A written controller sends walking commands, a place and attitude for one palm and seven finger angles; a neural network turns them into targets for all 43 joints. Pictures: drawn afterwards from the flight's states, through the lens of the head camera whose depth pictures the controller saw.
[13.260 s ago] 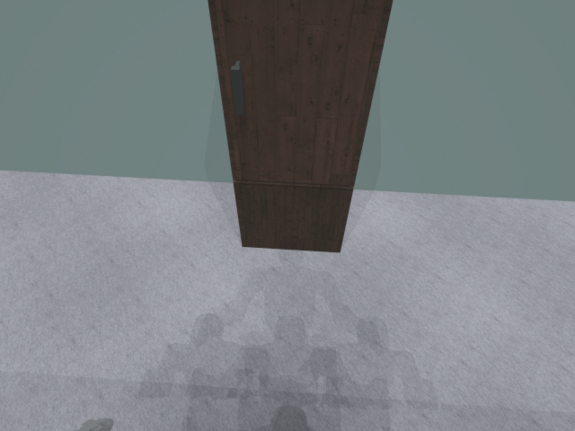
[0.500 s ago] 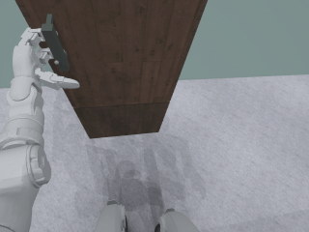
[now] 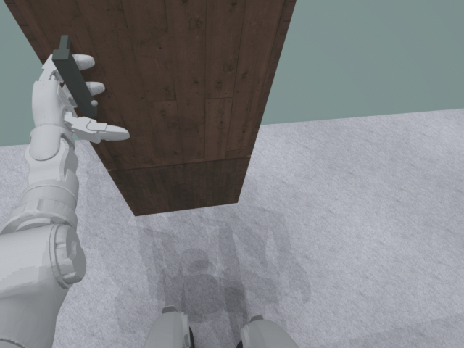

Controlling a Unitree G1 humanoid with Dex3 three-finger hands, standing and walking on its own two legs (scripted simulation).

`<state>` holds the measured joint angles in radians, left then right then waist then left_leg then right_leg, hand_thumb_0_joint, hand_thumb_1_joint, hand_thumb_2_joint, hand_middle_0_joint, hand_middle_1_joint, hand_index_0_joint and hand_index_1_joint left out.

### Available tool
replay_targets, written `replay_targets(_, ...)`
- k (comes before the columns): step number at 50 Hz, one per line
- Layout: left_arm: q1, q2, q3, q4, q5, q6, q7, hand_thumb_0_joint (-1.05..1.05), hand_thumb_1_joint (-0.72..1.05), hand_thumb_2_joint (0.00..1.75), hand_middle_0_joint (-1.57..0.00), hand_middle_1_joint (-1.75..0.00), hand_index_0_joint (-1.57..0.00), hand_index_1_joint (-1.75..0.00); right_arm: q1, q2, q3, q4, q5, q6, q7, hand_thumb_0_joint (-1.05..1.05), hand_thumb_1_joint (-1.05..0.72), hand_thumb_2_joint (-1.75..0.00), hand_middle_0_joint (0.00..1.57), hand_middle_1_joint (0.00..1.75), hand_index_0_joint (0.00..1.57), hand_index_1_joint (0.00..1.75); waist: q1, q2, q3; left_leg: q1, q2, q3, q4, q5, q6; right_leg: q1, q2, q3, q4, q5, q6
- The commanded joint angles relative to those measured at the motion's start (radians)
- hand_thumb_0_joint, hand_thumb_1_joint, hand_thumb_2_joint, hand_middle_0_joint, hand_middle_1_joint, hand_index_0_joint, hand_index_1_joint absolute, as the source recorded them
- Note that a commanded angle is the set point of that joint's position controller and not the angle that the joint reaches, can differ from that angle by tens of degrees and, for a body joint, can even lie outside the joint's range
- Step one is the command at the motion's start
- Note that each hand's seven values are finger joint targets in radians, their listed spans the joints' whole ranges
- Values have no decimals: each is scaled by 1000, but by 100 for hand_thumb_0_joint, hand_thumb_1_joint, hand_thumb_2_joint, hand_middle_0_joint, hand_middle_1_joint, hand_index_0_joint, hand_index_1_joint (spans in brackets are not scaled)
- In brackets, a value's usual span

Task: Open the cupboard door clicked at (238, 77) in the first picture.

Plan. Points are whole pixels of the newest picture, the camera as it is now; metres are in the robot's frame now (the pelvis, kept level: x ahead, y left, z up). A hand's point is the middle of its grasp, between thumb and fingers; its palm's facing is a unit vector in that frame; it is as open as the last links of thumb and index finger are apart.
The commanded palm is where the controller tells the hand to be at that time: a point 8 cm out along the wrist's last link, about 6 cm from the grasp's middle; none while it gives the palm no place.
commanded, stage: slide the fingers in behind the handle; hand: left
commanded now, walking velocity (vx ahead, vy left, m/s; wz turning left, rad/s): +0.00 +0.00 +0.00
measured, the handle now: (78, 78) +0.56 +0.23 +0.09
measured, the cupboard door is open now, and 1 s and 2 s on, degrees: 0 0 39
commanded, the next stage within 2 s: close the thumb around the handle in 0.18 s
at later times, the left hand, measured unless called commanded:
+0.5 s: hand (93, 105) +0.50 +0.20 +0.08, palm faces +0.11 -0.99 +0.00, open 12.8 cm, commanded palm +0.48 +0.23 +0.08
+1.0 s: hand (91, 105) +0.50 +0.20 +0.08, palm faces +0.11 -0.99 +0.01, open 5.8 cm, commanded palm +0.48 +0.23 +0.08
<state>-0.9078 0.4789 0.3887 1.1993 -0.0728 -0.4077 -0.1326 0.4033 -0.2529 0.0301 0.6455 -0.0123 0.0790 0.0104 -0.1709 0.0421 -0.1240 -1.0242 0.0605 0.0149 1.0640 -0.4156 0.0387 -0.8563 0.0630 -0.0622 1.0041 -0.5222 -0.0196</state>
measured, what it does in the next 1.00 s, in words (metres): stands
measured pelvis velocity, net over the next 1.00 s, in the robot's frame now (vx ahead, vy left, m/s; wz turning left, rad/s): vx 0.00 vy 0.00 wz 0.00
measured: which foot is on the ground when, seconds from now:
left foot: down 0.00-1.00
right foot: down 0.00-1.00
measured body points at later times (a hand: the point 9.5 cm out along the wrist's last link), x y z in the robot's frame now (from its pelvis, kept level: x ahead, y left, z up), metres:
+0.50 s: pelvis +0.00 +0.00 +0.00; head +0.11 +0.02 +0.44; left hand +0.49 +0.25 +0.09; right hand +0.01 -0.27 -0.11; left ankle +0.04 +0.09 -0.66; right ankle -0.03 -0.11 -0.66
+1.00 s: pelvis +0.00 +0.00 +0.00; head +0.11 +0.02 +0.44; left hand +0.49 +0.25 +0.09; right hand +0.01 -0.27 -0.11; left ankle +0.04 +0.09 -0.66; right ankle -0.03 -0.12 -0.66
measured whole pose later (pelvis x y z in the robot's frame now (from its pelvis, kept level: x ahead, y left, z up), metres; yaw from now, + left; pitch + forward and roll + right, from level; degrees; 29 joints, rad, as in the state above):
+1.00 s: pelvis +0.00 +0.00 +0.00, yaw +0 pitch +21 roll -4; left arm -0.87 0.46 0.37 1.18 -0.09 -0.42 -0.14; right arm 0.39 -0.26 0.02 0.66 -0.01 0.08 0.01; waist -0.16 0.04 -0.13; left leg -1.00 0.06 0.01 1.05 -0.42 0.04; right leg -0.83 0.06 -0.06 0.99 -0.52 -0.02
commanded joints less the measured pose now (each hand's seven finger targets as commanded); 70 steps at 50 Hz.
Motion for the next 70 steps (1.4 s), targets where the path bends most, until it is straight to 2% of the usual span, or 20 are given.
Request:
replay_targets(1,-445,183,-14,-238,-18,-73,-5,0,-50,30,-30,-120,-30,-120,160,-180,-74,-46,-4,-14,-11,0,-90,-90,20,30,20,30,-9,100,-462,558,-19,-88,-87,369,-5,1,19,28,-133,371,2)
replay_targets(3,-441,201,0,-236,-17,-75,-2,0,-50,30,-30,-120,-30,-120,163,-184,-74,-41,-4,-12,-11,0,-90,-90,20,30,20,30,-3,113,-465,566,-18,-91,-86,387,-7,-8,18,27,-127,380,0)
replay_targets(4,-446,163,-32,-249,-16,-76,-3,0,-50,30,-30,-120,-30,-120,159,-179,-76,-39,-4,-12,-9,0,-90,-90,20,30,20,30,-11,127,-466,581,-17,-91,-85,392,-8,-19,18,25,-127,379,0)
replay_targets(6,-437,190,-7,-256,-18,-79,2,0,-50,30,-30,-120,-30,-120,160,-184,-80,-37,-5,-12,-9,0,-90,-90,20,30,20,30,-1,113,-472,580,-17,-92,-90,383,-9,-3,18,27,-132,374,-1)
replay_targets(12,-428,139,-41,-276,-23,-87,2,0,-50,30,-30,-120,-30,-120,155,-180,-82,-37,-6,-11,-4,0,-90,-90,20,30,20,30,-6,122,-468,605,-20,-92,-89,403,-8,-13,20,23,-132,386,-4)
replay_targets(13,-414,176,-14,-270,-21,-88,4,0,-50,30,-30,-120,-30,-120,153,-184,-83,-34,-3,-8,-7,0,-90,-90,20,30,20,30,5,116,-470,597,-19,-91,-90,404,-10,-5,18,26,-132,390,-3)
replay_targets(14,-418,136,-49,-267,-23,-85,1,0,-50,30,-30,-120,-30,-120,149,-178,-80,-36,-3,-9,-5,0,-90,-90,20,30,20,30,-7,111,-459,590,-21,-90,-91,397,-7,-6,19,26,-134,392,-1)
replay_targets(17,-427,181,-15,-247,-24,-84,0,0,-33,37,-31,-122,-31,-122,153,-185,-78,-33,-3,-9,-10,0,-90,-90,20,30,20,30,-6,83,-434,549,-25,-85,-91,364,-3,16,17,34,-140,385,0)
replay_targets(23,-408,158,-31,-257,-25,-88,-8,0,0,52,-34,-125,-34,-125,143,-178,-78,-37,0,-9,-9,0,-90,-90,20,30,20,30,3,113,-460,586,-23,-87,-89,405,-8,5,16,30,-131,405,-1)
replay_targets(29,-447,117,-63,-252,-24,-87,1,0,34,66,-36,-129,-36,-129,140,-180,-82,-28,-3,-13,-7,0,-90,-90,20,30,20,30,-16,111,-447,604,-18,-101,-88,382,-11,-46,15,23,-133,359,-1)
replay_targets(39,-445,164,-29,-253,-26,-84,-6,0,90,90,-40,-135,-40,-135,146,-181,-79,-25,-4,-14,-11,0,-90,-90,20,30,20,30,-5,100,-475,575,-23,-90,-84,395,-6,9,15,32,-132,401,0)
replay_targets(43,-419,158,-30,-248,-31,-82,-15,0,90,90,-40,-135,-40,-135,141,-178,-76,-33,0,-12,-9,0,-90,-90,20,30,20,30,-2,98,-459,567,-25,-86,-88,392,-5,14,17,31,-134,403,1)
replay_targets(44,-410,180,-11,-259,-32,-83,-14,0,90,90,-40,-135,-40,-135,142,-180,-77,-33,-1,-12,-10,0,-90,-90,20,30,20,30,9,107,-465,565,-25,-84,-87,395,-6,24,17,31,-132,407,-1)
replay_targets(47,-411,201,4,-225,-34,-76,-15,0,90,90,-40,-135,-40,-135,147,-184,-74,-34,0,-11,-14,0,-90,-90,20,30,20,30,-4,64,-424,523,-26,-82,-88,360,0,26,17,37,-140,392,2)
replay_targets(48,-410,218,8,-221,-27,-74,-15,0,90,90,-40,-135,-40,-135,142,-186,-73,-36,3,-9,-16,0,-90,-90,20,30,20,30,0,85,-421,522,-24,-80,-93,351,-3,18,16,37,-139,380,3)
replay_targets(53,-407,209,9,-228,-27,-75,-16,0,90,90,-40,-135,-40,-135,148,-184,-75,-39,0,-10,-17,0,-90,-90,20,30,20,30,7,106,-446,554,-22,-87,-93,377,-8,5,16,30,-132,377,0)
replay_targets(54,-416,184,-14,-217,-28,-71,-16,0,90,90,-40,-135,-40,-135,143,-182,-73,-40,0,-10,-16,0,-90,-90,20,30,20,30,-4,109,-423,544,-22,-87,-93,358,-8,-10,16,30,-136,361,1)
replay_targets(55,-406,232,21,-197,-23,-67,-13,0,90,90,-40,-135,-40,-135,148,-189,-73,-37,1,-8,-19,0,-90,-90,20,30,20,30,1,86,-406,526,-19,-87,-96,335,-6,-9,16,30,-141,341,1)
replay_targets(63,-213,172,9,-325,-51,-68,-28,0,90,90,-40,-135,-40,-135,123,-180,-80,-87,7,1,-11,0,-90,-90,20,30,20,30,60,97,-489,590,-23,-73,-118,420,-11,68,19,21,-132,414,-3)
replay_targets(70,120,57,-35,-520,-103,-34,-24,0,90,90,-40,-135,-40,-135,68,-163,-87,-148,27,2,3,0,-90,-90,20,30,20,30,109,29,-433,575,-34,-39,-161,436,-8,181,20,19,-163,495,2)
